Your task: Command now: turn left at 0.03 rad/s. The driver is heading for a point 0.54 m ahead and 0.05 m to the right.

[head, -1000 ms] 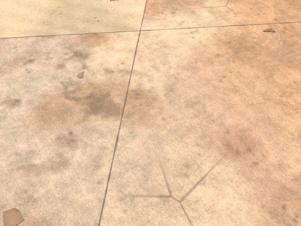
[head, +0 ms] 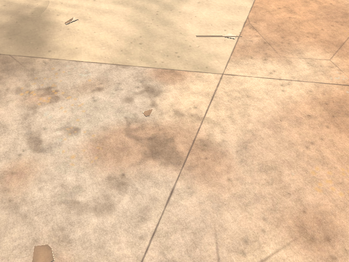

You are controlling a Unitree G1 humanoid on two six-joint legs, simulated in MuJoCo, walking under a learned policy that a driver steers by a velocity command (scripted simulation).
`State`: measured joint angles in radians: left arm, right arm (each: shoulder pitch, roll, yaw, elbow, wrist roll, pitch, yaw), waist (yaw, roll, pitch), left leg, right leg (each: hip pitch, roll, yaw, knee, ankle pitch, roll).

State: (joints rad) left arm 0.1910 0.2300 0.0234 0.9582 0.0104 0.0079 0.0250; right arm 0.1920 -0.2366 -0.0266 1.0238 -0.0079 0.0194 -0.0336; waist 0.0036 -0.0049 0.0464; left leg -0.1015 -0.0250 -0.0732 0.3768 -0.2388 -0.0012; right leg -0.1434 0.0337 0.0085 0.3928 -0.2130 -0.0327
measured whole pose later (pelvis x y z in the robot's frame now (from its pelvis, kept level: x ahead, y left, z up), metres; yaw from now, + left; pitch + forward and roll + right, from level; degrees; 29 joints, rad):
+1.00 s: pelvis +0.16 -0.02 -0.01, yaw +0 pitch +2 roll +0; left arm 0.53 0.15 0.01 1.12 0.02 -0.10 0.01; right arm 0.03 -0.22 -0.03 0.95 -0.03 -0.03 0.04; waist 0.06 0.02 0.03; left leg -0.62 0.03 0.08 0.75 -0.14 0.05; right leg 0.12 0.06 0.00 0.17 -0.32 -0.07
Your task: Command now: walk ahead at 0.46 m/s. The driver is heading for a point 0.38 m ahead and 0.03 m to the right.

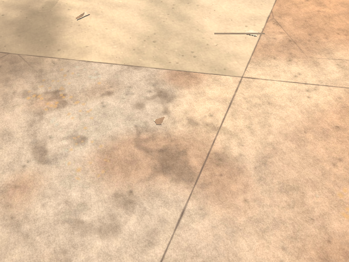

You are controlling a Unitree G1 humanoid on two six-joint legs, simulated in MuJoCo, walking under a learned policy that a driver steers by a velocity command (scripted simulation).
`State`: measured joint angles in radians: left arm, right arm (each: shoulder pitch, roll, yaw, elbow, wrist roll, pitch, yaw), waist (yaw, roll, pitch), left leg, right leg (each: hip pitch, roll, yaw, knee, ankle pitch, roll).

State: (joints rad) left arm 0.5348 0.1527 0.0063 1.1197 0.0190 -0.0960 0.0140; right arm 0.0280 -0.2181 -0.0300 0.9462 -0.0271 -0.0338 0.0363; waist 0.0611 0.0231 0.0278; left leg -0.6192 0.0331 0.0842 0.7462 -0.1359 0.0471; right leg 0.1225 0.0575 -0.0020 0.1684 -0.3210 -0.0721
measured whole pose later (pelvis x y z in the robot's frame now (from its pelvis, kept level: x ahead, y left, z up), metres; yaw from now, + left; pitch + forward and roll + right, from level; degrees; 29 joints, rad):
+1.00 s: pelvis +0.35 +0.02 +0.00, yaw +1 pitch -1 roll +0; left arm 0.26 0.16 0.01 1.08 0.01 0.00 0.03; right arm 0.31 -0.13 0.01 1.13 -0.01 0.00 -0.04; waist 0.01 -0.01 0.01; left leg -0.15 0.01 0.00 0.45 -0.27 0.00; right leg -0.24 0.04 -0.08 0.39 -0.14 -0.06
